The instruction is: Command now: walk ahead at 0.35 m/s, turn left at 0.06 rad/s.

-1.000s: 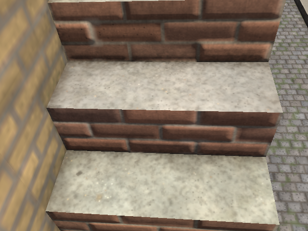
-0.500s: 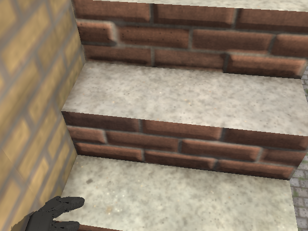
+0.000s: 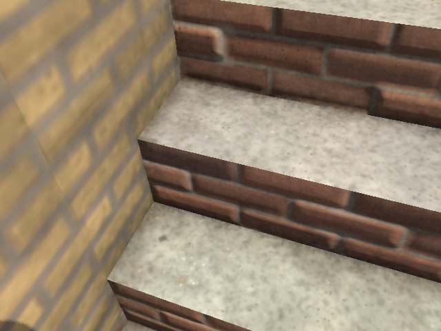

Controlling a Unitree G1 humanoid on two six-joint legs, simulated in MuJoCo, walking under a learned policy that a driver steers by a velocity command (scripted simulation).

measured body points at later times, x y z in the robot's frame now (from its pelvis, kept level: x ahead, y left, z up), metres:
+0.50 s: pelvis +0.04 -0.02 +0.01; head +0.07 +0.00 +0.45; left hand +0.31 +0.13 -0.06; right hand -0.01 -0.27 -0.12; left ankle +0.02 +0.09 -0.74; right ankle +0.10 -0.16 -0.44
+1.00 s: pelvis +0.06 -0.01 +0.14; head +0.02 +0.00 +0.59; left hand +0.27 +0.20 +0.05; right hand +0.12 -0.28 +0.03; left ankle +0.05 +0.08 -0.48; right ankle +0.16 -0.16 -0.52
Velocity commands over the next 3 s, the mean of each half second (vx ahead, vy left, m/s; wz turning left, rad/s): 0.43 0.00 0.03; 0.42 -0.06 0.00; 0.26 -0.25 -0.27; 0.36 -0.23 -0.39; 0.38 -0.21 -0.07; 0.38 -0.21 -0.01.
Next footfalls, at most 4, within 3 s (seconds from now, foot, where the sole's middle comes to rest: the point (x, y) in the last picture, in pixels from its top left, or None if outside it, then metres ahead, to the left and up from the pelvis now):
0.14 left None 0.06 0.10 -0.77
0.66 right None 0.20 -0.17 -0.54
1.08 left None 0.00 0.11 -0.77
1.48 right None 0.19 -0.20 -0.56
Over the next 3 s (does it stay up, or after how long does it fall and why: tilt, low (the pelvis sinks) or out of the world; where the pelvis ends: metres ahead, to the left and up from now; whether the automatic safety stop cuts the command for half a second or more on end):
stays up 0.05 -0.01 0.00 its command is cut before an obstacle after 0.9 s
